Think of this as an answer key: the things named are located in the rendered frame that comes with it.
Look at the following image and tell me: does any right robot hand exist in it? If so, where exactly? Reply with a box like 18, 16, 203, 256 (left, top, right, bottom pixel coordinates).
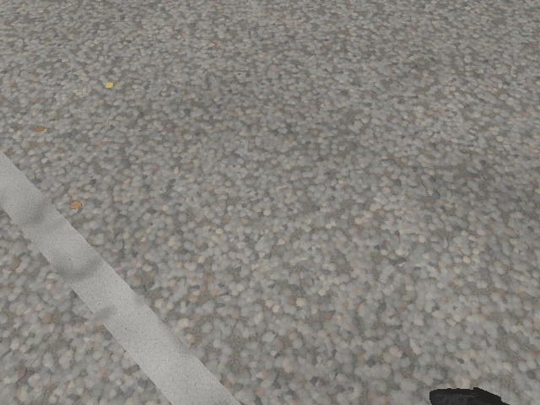
429, 387, 510, 405

